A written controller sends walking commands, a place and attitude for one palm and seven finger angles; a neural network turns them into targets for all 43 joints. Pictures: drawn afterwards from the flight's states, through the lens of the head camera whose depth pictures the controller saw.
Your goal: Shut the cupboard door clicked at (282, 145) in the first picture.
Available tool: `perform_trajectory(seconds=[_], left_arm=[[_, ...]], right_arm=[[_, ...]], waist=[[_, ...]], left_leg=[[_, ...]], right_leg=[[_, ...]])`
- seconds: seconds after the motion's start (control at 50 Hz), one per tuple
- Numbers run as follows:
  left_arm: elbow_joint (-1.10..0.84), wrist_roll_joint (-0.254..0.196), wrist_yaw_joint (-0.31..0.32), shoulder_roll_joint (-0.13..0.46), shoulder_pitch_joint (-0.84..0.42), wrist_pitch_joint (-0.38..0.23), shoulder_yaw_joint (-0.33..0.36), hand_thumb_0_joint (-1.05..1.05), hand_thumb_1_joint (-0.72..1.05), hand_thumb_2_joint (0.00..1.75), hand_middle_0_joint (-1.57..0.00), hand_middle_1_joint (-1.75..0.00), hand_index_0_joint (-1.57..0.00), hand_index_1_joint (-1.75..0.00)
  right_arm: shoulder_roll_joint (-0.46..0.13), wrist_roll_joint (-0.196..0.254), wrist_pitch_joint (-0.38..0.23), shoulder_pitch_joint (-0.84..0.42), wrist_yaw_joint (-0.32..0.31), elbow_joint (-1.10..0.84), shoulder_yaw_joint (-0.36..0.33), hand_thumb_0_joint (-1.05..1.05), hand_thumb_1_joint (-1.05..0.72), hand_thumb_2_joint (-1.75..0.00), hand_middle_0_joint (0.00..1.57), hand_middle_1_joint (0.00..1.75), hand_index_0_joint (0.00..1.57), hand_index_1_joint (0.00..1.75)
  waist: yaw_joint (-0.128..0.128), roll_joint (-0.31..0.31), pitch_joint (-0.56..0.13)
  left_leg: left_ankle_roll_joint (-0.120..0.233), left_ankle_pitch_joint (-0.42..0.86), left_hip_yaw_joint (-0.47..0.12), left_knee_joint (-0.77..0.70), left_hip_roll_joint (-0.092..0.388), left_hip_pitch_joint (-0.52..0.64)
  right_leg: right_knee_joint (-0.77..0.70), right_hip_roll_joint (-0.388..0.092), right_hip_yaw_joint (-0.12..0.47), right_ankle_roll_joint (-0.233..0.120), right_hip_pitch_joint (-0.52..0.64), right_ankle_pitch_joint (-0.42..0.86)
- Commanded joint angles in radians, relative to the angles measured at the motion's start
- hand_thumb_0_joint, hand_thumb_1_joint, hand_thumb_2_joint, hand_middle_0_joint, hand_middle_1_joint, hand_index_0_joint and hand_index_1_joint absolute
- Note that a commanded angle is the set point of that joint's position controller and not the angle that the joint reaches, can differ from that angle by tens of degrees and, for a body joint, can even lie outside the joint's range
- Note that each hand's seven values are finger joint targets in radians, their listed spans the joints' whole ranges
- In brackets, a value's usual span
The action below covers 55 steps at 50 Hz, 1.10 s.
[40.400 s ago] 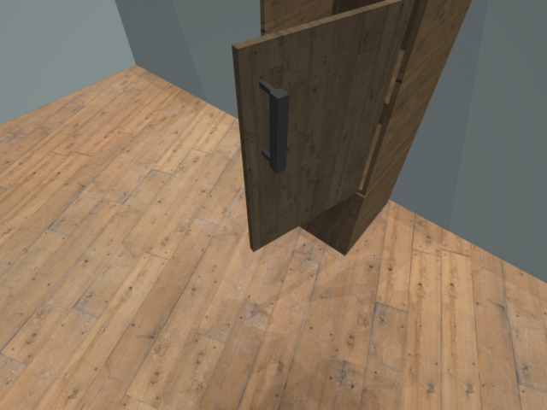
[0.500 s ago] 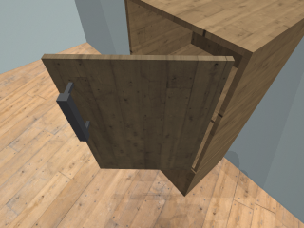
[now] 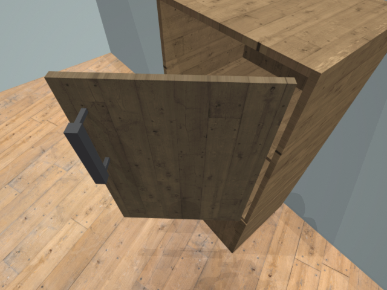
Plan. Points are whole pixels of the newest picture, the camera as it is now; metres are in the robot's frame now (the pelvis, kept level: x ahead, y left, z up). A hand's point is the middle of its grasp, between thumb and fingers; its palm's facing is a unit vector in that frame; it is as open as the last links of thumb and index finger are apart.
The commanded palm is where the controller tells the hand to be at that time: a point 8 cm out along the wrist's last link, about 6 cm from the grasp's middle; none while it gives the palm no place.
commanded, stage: look again from close up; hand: left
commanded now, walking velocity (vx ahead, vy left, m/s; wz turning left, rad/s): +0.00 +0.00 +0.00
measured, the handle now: (93, 148) +0.36 +0.24 +0.09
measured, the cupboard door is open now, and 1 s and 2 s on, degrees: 48 48 48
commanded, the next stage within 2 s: shuffle to correct the standing spot in 0.34 s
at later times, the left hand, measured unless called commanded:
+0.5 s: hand out of the picture -0.01 +0.17 -0.18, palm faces +0.02 -0.98 -0.19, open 7.3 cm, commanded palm none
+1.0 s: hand out of the picture -0.01 +0.24 -0.19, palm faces +0.02 -0.98 -0.21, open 7.4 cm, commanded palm none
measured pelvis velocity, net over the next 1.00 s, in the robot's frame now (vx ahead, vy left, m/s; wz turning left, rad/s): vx -0.08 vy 0.05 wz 0.00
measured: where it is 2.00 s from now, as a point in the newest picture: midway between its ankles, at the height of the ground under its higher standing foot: outside the picture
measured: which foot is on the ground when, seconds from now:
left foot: down 0.00-1.00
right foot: down 0.00-0.94, up 0.96-1.00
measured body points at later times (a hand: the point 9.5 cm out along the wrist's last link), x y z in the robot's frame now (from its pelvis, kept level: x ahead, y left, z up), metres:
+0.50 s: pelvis +0.00 +0.00 +0.00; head +0.02 +0.00 +0.45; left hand -0.01 +0.22 -0.16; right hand +0.00 -0.22 -0.16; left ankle -0.03 +0.12 -0.74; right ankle -0.06 -0.09 -0.74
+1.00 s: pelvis -0.08 +0.05 -0.01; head -0.04 +0.07 +0.43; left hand -0.01 +0.29 -0.18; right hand -0.04 -0.19 -0.16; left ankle -0.03 +0.12 -0.74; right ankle -0.07 -0.09 -0.73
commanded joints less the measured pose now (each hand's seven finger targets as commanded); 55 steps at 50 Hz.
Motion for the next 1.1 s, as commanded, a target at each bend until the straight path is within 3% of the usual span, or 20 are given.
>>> perform_trajectory(seconds=[0.0,0.24,0.42,0.52,0.6,0.7,0.76,0.84,0.86,0.88,0.9,0.92,0.94,0.96,1.0,1.04,1.08], left_arm=[[-0.024,-0.001,0.009,0.095,0.081,-0.010,0.016,0.00,0.90,0.90,-0.20,-0.30,-0.20,-0.30],[-0.021,-0.002,0.009,0.099,0.088,-0.012,0.018,0.00,0.90,0.90,-0.20,-0.30,-0.20,-0.30],[-0.021,-0.003,0.008,0.096,0.088,-0.010,0.016,0.00,0.90,0.90,-0.20,-0.30,-0.20,-0.30],[-0.046,0.000,0.017,0.115,0.087,0.000,0.031,0.00,0.90,0.90,-0.20,-0.30,-0.20,-0.30],[-0.076,0.004,0.018,0.131,0.073,0.014,0.048,0.00,0.90,0.90,-0.20,-0.30,-0.20,-0.30],[-0.114,0.009,0.013,0.152,0.034,0.033,0.062,0.00,0.90,0.90,-0.20,-0.30,-0.20,-0.30],[-0.140,0.012,0.008,0.175,-0.001,0.045,0.071,0.00,0.90,0.90,-0.20,-0.30,-0.20,-0.30],[-0.182,0.017,0.007,0.200,-0.087,0.057,0.083,0.00,0.90,0.90,-0.20,-0.30,-0.20,-0.30],[-0.190,0.020,0.006,0.197,-0.107,0.058,0.084,0.00,0.90,0.90,-0.20,-0.30,-0.20,-0.30],[-0.198,0.021,0.004,0.175,-0.105,0.059,0.082,0.00,0.90,0.90,-0.20,-0.30,-0.20,-0.30],[-0.201,0.018,0.002,0.138,-0.099,0.063,0.073,0.00,0.90,0.90,-0.20,-0.30,-0.20,-0.30],[-0.197,0.009,0.004,0.091,-0.075,0.064,0.065,0.00,0.90,0.90,-0.20,-0.30,-0.20,-0.30],[-0.183,0.012,0.005,0.095,-0.046,0.068,0.068,0.00,0.90,0.90,-0.20,-0.30,-0.20,-0.30],[-0.171,0.015,-0.002,0.143,-0.030,0.068,0.079,0.00,0.90,0.90,-0.20,-0.30,-0.20,-0.30],[-0.146,0.022,-0.017,0.138,-0.006,0.062,0.083,0.00,0.90,0.90,-0.20,-0.30,-0.20,-0.30],[-0.120,0.023,-0.022,0.094,0.028,0.061,0.071,0.00,0.90,0.90,-0.20,-0.30,-0.20,-0.30],[-0.117,0.026,-0.029,0.083,0.019,0.056,0.066,0.00,0.90,0.90,-0.20,-0.30,-0.20,-0.30]], right_arm=[[-0.080,0.006,-0.009,0.062,-0.003,-0.024,-0.011,0.00,-0.90,-0.90,0.20,0.30,0.20,0.30],[-0.079,0.006,-0.008,0.057,-0.004,-0.019,-0.013,0.00,-0.90,-0.90,0.20,0.30,0.20,0.30],[-0.076,0.006,-0.006,0.059,-0.002,-0.015,-0.012,0.00,-0.90,-0.90,0.20,0.30,0.20,0.30],[-0.080,0.010,0.003,0.053,-0.005,-0.042,-0.026,0.00,-0.90,-0.90,0.20,0.30,0.20,0.30],[-0.102,0.007,0.022,0.034,-0.005,-0.074,-0.048,0.00,-0.90,-0.90,0.20,0.30,0.20,0.30],[-0.113,0.005,0.044,0.014,0.000,-0.115,-0.068,0.00,-0.90,-0.90,0.20,0.30,0.20,0.30],[-0.112,0.005,0.055,0.012,0.003,-0.137,-0.078,0.00,-0.90,-0.90,0.20,0.30,0.20,0.30],[-0.091,0.004,0.066,0.030,0.008,-0.149,-0.087,0.00,-0.90,-0.90,0.20,0.30,0.20,0.30],[-0.081,0.004,0.063,0.051,0.011,-0.147,-0.087,0.00,-0.90,-0.90,0.20,0.30,0.20,0.30],[-0.074,0.003,0.054,0.071,0.013,-0.145,-0.084,0.00,-0.90,-0.90,0.20,0.30,0.20,0.30],[-0.095,-0.005,0.042,0.076,0.016,-0.145,-0.080,0.00,-0.90,-0.90,0.20,0.30,0.20,0.30],[-0.131,-0.017,0.027,0.068,0.017,-0.158,-0.079,0.00,-0.90,-0.90,0.20,0.30,0.20,0.30],[-0.149,-0.013,0.019,0.032,0.009,-0.171,-0.077,0.00,-0.90,-0.90,0.20,0.30,0.20,0.30],[-0.181,-0.009,0.011,-0.032,0.004,-0.187,-0.077,0.00,-0.90,-0.90,0.20,0.30,0.20,0.30],[-0.188,-0.016,0.004,-0.072,0.000,-0.198,-0.075,0.00,-0.90,-0.90,0.20,0.30,0.20,0.30],[-0.145,-0.016,0.006,-0.035,0.001,-0.180,-0.065,0.00,-0.90,-0.90,0.20,0.30,0.20,0.30],[-0.136,-0.015,0.007,0.020,-0.001,-0.162,-0.065,0.00,-0.90,-0.90,0.20,0.30,0.20,0.30]], waist=[[0.005,-0.017,-0.009],[0.007,-0.020,-0.008],[0.007,-0.008,0.011],[0.012,0.006,-0.030],[0.014,0.002,-0.045],[0.010,-0.043,-0.038],[0.002,-0.077,-0.032],[-0.020,-0.157,0.002],[-0.031,-0.159,-0.004],[-0.037,-0.101,-0.015],[-0.039,0.040,-0.005],[-0.035,0.219,-0.010],[-0.018,0.221,-0.029],[0.014,0.177,-0.023],[0.031,0.104,-0.031],[0.019,0.079,-0.057],[-0.006,0.070,-0.052]], left_leg=[[0.021,0.274,-0.083,-0.029,0.096,0.035],[0.018,0.276,-0.078,-0.027,0.097,0.043],[0.017,0.240,-0.081,-0.039,0.094,0.030],[0.013,0.366,-0.073,0.014,0.099,0.032],[0.010,0.381,-0.066,0.073,0.102,0.020],[0.007,0.300,-0.061,0.148,0.086,-0.027],[0.003,0.216,-0.061,0.215,0.062,-0.047],[-0.014,-0.041,-0.054,0.289,0.016,-0.059],[-0.011,-0.040,-0.063,0.243,0.023,-0.042],[0.003,-0.016,-0.093,0.163,0.046,-0.008],[0.040,-0.001,-0.196,0.038,0.128,-0.031],[0.102,-0.093,-0.394,-0.159,0.279,-0.128],[0.129,-0.256,-0.481,-0.267,0.328,-0.239],[0.119,-0.393,-0.471,-0.308,0.310,-0.286],[0.125,-0.412,-0.438,-0.288,0.293,-0.264],[0.118,-0.333,-0.349,-0.270,0.259,-0.173],[0.116,-0.285,-0.316,-0.260,0.244,-0.084]], right_leg=[[-0.057,-0.129,0.109,0.003,-0.035,0.408],[-0.063,-0.132,0.108,0.010,-0.029,0.441],[-0.078,-0.128,0.109,0.012,-0.041,0.376],[-0.013,-0.158,0.126,0.014,-0.032,0.554],[0.033,-0.170,0.140,-0.006,-0.062,0.549],[0.050,-0.201,0.175,-0.051,-0.119,0.489],[0.032,-0.235,0.207,-0.087,-0.177,0.434],[-0.005,-0.302,0.255,-0.146,-0.285,0.360],[0.007,-0.290,0.240,-0.136,-0.307,0.293],[0.040,-0.237,0.206,-0.108,-0.338,0.147],[0.139,-0.126,0.123,-0.050,-0.370,-0.051],[0.343,-0.015,0.012,0.017,-0.318,-0.202],[0.489,-0.009,0.064,0.021,-0.227,-0.231],[0.550,-0.028,0.104,0.014,-0.211,-0.180],[0.596,-0.025,0.098,0.018,-0.243,-0.137],[0.593,-0.029,0.058,0.031,-0.270,-0.118],[0.570,-0.027,0.024,0.033,-0.319,-0.127]])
